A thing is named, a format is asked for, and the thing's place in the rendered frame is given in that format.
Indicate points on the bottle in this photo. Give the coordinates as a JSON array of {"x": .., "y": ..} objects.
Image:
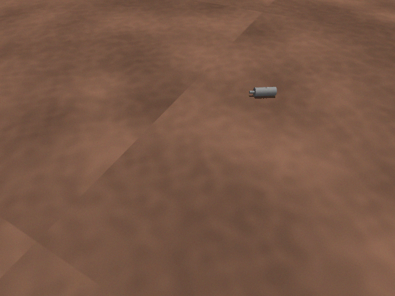
[{"x": 264, "y": 91}]

